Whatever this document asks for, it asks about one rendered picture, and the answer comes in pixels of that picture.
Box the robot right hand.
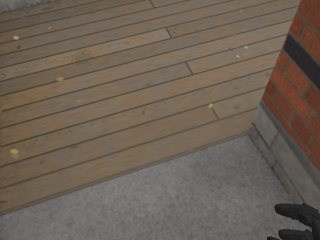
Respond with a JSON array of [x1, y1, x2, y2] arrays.
[[267, 203, 320, 240]]

